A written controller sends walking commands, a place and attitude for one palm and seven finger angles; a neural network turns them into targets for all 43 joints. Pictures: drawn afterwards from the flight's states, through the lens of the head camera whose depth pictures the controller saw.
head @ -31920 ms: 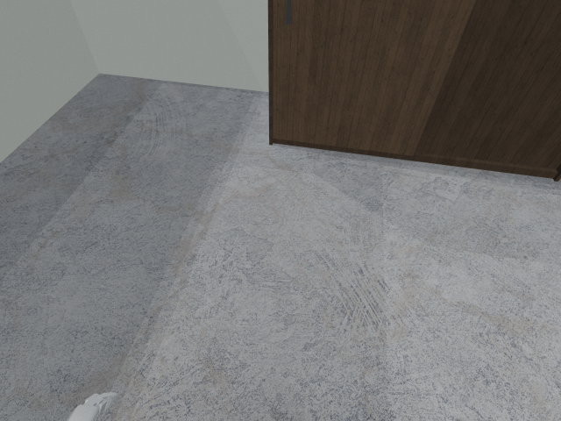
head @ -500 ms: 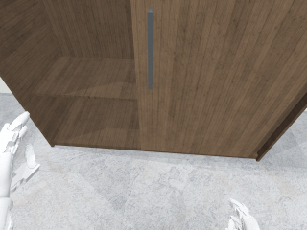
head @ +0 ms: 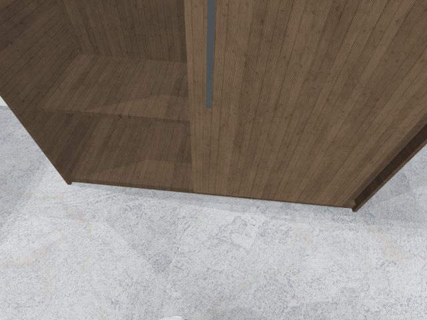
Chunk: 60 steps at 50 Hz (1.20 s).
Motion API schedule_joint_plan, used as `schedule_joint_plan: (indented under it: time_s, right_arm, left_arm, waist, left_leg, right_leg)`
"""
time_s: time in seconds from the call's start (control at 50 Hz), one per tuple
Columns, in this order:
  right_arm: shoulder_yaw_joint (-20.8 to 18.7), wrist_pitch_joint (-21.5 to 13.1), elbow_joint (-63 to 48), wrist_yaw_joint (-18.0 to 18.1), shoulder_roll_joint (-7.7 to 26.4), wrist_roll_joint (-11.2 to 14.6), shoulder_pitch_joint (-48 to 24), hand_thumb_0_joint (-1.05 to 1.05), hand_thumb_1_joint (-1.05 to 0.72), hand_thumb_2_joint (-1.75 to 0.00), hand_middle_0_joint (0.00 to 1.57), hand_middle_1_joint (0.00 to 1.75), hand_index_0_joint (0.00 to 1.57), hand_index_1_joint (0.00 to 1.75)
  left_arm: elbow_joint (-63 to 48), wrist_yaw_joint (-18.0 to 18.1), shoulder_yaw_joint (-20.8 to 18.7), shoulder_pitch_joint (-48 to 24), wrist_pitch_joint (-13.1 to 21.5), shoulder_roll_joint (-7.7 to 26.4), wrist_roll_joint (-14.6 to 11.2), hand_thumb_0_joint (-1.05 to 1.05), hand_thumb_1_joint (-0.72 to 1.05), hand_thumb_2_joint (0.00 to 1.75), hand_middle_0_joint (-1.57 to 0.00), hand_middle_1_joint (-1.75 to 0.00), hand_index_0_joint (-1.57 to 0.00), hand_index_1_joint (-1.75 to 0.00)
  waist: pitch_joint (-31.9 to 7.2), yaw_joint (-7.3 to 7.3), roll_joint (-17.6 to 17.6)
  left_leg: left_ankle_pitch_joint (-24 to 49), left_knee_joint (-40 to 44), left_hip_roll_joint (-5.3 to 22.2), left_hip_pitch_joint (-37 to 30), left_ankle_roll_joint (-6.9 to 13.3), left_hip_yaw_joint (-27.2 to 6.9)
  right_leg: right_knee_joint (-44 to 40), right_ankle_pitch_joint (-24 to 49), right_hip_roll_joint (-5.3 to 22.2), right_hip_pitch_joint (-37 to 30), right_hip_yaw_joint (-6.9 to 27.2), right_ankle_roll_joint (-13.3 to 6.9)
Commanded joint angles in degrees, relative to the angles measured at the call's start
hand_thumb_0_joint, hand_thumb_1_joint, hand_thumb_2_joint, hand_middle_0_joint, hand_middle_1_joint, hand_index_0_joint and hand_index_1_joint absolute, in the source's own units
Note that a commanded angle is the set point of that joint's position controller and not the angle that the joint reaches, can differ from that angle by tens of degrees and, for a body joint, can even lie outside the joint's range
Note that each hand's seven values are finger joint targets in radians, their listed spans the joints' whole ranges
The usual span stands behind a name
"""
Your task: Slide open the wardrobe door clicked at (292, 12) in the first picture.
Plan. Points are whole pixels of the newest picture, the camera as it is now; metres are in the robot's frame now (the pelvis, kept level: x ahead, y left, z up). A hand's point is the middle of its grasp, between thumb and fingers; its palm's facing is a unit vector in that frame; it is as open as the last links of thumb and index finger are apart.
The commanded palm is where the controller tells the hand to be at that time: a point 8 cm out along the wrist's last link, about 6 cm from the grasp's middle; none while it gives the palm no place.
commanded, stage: let the arm hang, fingers relaxed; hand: left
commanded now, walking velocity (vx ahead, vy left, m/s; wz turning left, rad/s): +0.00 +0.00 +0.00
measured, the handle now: (210, 55) +0.75 +0.06 +0.09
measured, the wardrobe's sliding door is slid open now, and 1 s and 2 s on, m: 0.68 0.68 0.68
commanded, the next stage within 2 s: look to check the result in 0.56 s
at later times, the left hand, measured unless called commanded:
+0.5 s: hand out of the picture +0.04 +0.18 -0.17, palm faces -0.04 -0.98 -0.17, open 7.3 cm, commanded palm none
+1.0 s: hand out of the picture +0.02 +0.19 -0.17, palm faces -0.03 -0.98 -0.18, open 7.4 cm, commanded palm none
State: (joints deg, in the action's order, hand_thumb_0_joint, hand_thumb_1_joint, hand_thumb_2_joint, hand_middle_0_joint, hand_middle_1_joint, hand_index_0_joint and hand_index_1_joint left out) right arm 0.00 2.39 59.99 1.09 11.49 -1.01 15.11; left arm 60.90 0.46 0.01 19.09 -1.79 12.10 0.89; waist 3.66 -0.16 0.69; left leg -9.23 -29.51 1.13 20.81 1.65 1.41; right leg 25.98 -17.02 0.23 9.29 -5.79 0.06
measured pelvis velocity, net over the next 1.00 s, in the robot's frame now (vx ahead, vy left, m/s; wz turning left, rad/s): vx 0.03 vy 0.01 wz -0.03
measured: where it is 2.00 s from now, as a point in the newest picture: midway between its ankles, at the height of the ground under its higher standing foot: outside the picture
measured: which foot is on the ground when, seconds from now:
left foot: down 0.00-1.00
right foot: down 0.00-1.00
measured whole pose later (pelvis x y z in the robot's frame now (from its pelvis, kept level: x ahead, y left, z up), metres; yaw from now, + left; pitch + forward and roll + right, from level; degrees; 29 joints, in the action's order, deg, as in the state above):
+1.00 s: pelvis +0.03 +0.01 +0.01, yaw -2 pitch -1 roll +0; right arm 0.1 0.5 65.4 1.8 9.5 -0.8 12.6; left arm 65.9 1.5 0.1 15.8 -0.1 9.4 0.8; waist 2.3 -0.4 -0.5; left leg -9.0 -23.3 -1.0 13.7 3.0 4.5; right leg 21.0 -16.4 2.6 3.7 -3.1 1.8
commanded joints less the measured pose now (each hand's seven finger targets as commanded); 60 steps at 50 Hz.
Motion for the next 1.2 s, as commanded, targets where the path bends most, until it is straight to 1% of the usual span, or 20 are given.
schedule_joint_plan:
  time_s: [0.0,0.04,0.12,0.18,0.22,0.3,0.34,0.5,0.54,0.56,0.66,0.7,0.76,0.84,0.88,0.92,1.06,1.12,1.16,1.18]
  right_arm:
    - [-1.96,-1.81,-1.94,0.6,7.74,-0.16,0.19,0.0,-0.9,-0.9,0.2,0.3,0.2,0.3]
    - [-1.97,-1.83,-1.09,0.56,7.58,-0.18,0.26,0.0,-0.9,-0.9,0.2,0.3,0.2,0.3]
    - [-1.78,-1.92,0.38,0.42,6.56,-0.17,0.26,0.0,-0.9,-0.9,0.2,0.3,0.2,0.3]
    - [-1.56,-1.99,1.52,0.37,5.73,-0.17,-0.17,0.0,-0.9,-0.9,0.2,0.3,0.2,0.3]
    - [-1.45,-2.11,1.88,0.38,5.64,-0.22,-0.29,0.0,-0.9,-0.9,0.2,0.3,0.2,0.3]
    - [-1.16,-2.32,2.5,0.38,5.02,-0.25,-0.6,0.0,-0.9,-0.9,0.2,0.3,0.2,0.3]
    - [-1.15,-2.44,2.78,0.43,4.82,-0.26,-0.64,0.0,-0.9,-0.9,0.2,0.3,0.2,0.3]
    - [-1.11,-2.68,3.05,0.73,4.47,-0.19,-0.6,0.0,-0.9,-0.9,0.2,0.3,0.2,0.3]
    - [-1.15,-2.69,3.18,0.79,4.51,-0.17,-0.48,0.0,-0.9,-0.9,0.2,0.3,0.2,0.3]
    - [-1.21,-2.67,2.92,0.78,4.79,-0.04,-0.27,0.0,-0.9,-0.9,0.2,0.3,0.2,0.3]
    - [-1.32,-2.83,3.17,0.89,4.96,0.02,0.05,0.0,-0.9,-0.9,0.2,0.3,0.2,0.3]
    - [-1.23,-2.91,3.54,0.95,4.67,-0.03,0.2,0.0,-0.9,-0.9,0.2,0.3,0.2,0.3]
    - [-1.28,-2.87,3.45,0.97,4.86,0.13,0.14,0.0,-0.9,-0.9,0.2,0.3,0.2,0.3]
    - [-1.16,-2.83,3.8,1.02,4.63,-0.02,0.13,0.0,-0.9,-0.9,0.2,0.3,0.2,0.3]
    - [-1.2,-2.76,3.78,0.98,4.54,0.03,-0.04,0.0,-0.9,-0.9,0.2,0.3,0.2,0.3]
    - [-1.13,-2.74,3.78,1.0,4.65,-0.02,0.1,0.0,-0.9,-0.9,0.2,0.3,0.2,0.3]
    - [-1.24,-2.89,3.56,0.99,5.36,0.09,-0.27,0.0,-0.9,-0.9,0.2,0.3,0.2,0.3]
    - [-1.21,-2.94,3.66,1.01,5.18,0.0,-0.46,0.0,-0.9,-0.9,0.2,0.3,0.2,0.3]
    - [-1.25,-2.92,3.56,1.0,5.44,0.09,-0.61,0.0,-0.9,-0.9,0.2,0.3,0.2,0.3]
    - [-1.23,-2.92,3.65,0.99,5.15,0.02,-0.6,0.0,-0.9,-0.9,0.2,0.3,0.2,0.3]
  left_arm:
    - [-1.05,0.76,-1.3,-0.03,2.08,6.08,-0.11,0.0,0.9,0.9,-0.2,-0.3,-0.2,-0.3]
    - [-0.11,0.88,-1.23,0.21,2.16,5.69,-0.11,0.0,0.9,0.9,-0.2,-0.3,-0.2,-0.3]
    - [1.28,1.13,-0.93,0.38,2.25,5.28,-0.13,0.0,0.9,0.9,-0.2,-0.3,-0.2,-0.3]
    - [1.83,1.27,-0.84,0.27,2.28,5.03,-0.09,0.0,0.9,0.9,-0.2,-0.3,-0.2,-0.3]
    - [2.06,1.27,-0.88,-0.05,2.31,5.13,-0.11,0.0,0.9,0.9,-0.2,-0.3,-0.2,-0.3]
    - [2.34,1.31,-0.82,0.04,2.43,4.61,-0.15,0.0,0.9,0.9,-0.2,-0.3,-0.2,-0.3]
    - [2.24,1.32,-0.97,-0.31,2.42,4.52,-0.16,0.0,0.9,0.9,-0.2,-0.3,-0.2,-0.3]
    - [2.53,1.34,-1.16,-0.39,2.42,3.62,-0.19,0.0,0.9,0.9,-0.2,-0.3,-0.2,-0.3]
    - [2.7,1.34,-1.13,-0.37,2.47,3.64,-0.22,0.0,0.9,0.9,-0.2,-0.3,-0.2,-0.3]
    - [2.63,1.37,-1.2,-0.28,2.53,3.81,-0.16,0.0,0.9,0.9,-0.2,-0.3,-0.2,-0.3]
    - [2.9,1.47,-1.17,0.18,2.7,3.64,-0.19,0.0,0.9,0.9,-0.2,-0.3,-0.2,-0.3]
    - [3.09,1.5,-1.2,0.07,2.64,3.43,-0.24,0.0,0.9,0.9,-0.2,-0.3,-0.2,-0.3]
    - [3.3,1.54,-1.18,0.36,2.69,3.67,-0.21,0.0,0.9,0.9,-0.2,-0.3,-0.2,-0.3]
    - [3.77,1.52,-1.06,0.58,2.44,3.28,-0.23,0.0,0.9,0.9,-0.2,-0.3,-0.2,-0.3]
    - [3.84,1.54,-1.04,0.83,2.48,3.33,-0.18,0.0,0.9,0.9,-0.2,-0.3,-0.2,-0.3]
    - [4.0,1.46,-1.0,0.76,2.37,3.32,-0.21,0.0,0.9,0.9,-0.2,-0.3,-0.2,-0.3]
    - [3.84,1.44,-1.09,0.84,2.6,3.87,-0.13,0.0,0.9,0.9,-0.2,-0.3,-0.2,-0.3]
    - [3.92,1.4,-1.04,0.49,2.49,3.63,-0.14,0.0,0.9,0.9,-0.2,-0.3,-0.2,-0.3]
    - [3.84,1.39,-1.13,0.69,2.55,3.88,-0.09,0.0,0.9,0.9,-0.2,-0.3,-0.2,-0.3]
    - [3.92,1.38,-1.07,0.55,2.51,3.69,-0.11,0.0,0.9,0.9,-0.2,-0.3,-0.2,-0.3]
  waist:
    - [-2.88,-0.61,-0.73]
    - [-2.06,-0.51,-2.83]
    - [-0.97,-0.45,-3.88]
    - [0.24,-0.29,-3.3]
    - [0.39,-0.23,-1.81]
    - [-0.21,-0.04,-1.16]
    - [-0.19,-0.11,0.22]
    - [-0.9,-0.06,1.38]
    - [-1.09,-0.1,0.78]
    - [-1.16,-0.1,-0.59]
    - [-2.78,-0.16,-1.12]
    - [-2.92,-0.24,-0.51]
    - [-2.27,-0.19,-1.23]
    - [-0.64,-0.23,-0.43]
    - [-0.61,-0.25,-1.38]
    - [-0.1,-0.27,-0.28]
    - [-1.21,-0.13,-1.32]
    - [-0.87,-0.3,-0.02]
    - [-0.53,-0.13,-1.0]
    - [-0.47,-0.25,-0.26]
  left_leg:
    - [-2.83,7.46,5.39,-6.97,0.83,-6.67]
    - [-2.89,7.8,5.31,-7.68,0.89,-6.25]
    - [-1.65,8.56,5.21,-8.91,0.85,-5.54]
    - [-0.27,9.01,5.2,-8.92,0.8,-5.13]
    - [0.23,9.63,5.18,-8.84,0.73,-5.09]
    - [1.93,9.85,5.02,-9.18,0.56,-4.7]
    - [2.36,10.21,4.99,-9.11,0.5,-4.75]
    - [3.84,10.47,5.16,-10.07,0.52,-4.74]
    - [4.49,10.36,5.13,-10.52,0.58,-4.71]
    - [5.19,10.14,5.2,-10.72,0.62,-4.67]
    - [8.09,9.37,5.32,-12.61,0.86,-4.46]
    - [8.56,9.44,5.33,-12.69,0.84,-4.33]
    - [8.88,9.46,5.42,-12.85,0.93,-4.27]
    - [6.6,10.55,5.28,-12.25,0.88,-4.48]
    - [6.32,10.49,5.2,-12.33,0.88,-4.51]
    - [4.92,11.03,5.1,-11.99,0.82,-4.58]
    - [6.96,10.67,5.14,-13.1,0.99,-4.54]
    - [6.33,11.18,5.17,-12.98,0.91,-4.52]
    - [6.13,11.2,5.15,-12.86,0.95,-4.62]
    - [5.72,11.29,5.11,-12.63,0.87,-4.53]
  right_leg:
    - [-7.35,-1.39,5.73,4.23,6.37,-2.75]
    - [-7.79,-1.67,5.95,4.97,6.37,-2.72]
    - [-8.05,-1.13,6.09,5.62,6.41,-2.31]
    - [-8.27,-0.22,6.2,5.42,6.43,-2.05]
    - [-8.15,0.49,6.14,4.77,6.55,-1.92]
    - [-8.17,2.04,6.2,3.51,6.61,-1.69]
    - [-8.21,2.53,6.18,2.96,6.6,-1.65]
    - [-8.45,3.95,6.18,1.58,6.22,-1.49]
    - [-8.56,4.59,6.17,1.37,6.29,-1.51]
    - [-8.69,4.8,6.14,1.29,6.01,-1.41]
    - [-8.76,6.51,6.35,0.6,6.17,-1.4]
    - [-8.63,6.71,6.45,0.19,6.07,-1.28]
    - [-8.98,6.8,6.4,0.43,6.02,-1.29]
    - [-9.01,5.08,6.41,0.94,5.84,-1.23]
    - [-9.35,4.94,6.41,0.89,5.91,-1.26]
    - [-9.33,4.12,6.39,1.07,5.81,-1.25]
    - [-9.55,5.56,6.47,0.44,5.92,-1.22]
    - [-9.44,5.14,6.53,0.57,5.87,-1.19]
    - [-9.7,5.05,6.45,0.68,5.89,-1.22]
    - [-9.76,4.87,6.55,0.58,5.92,-1.24]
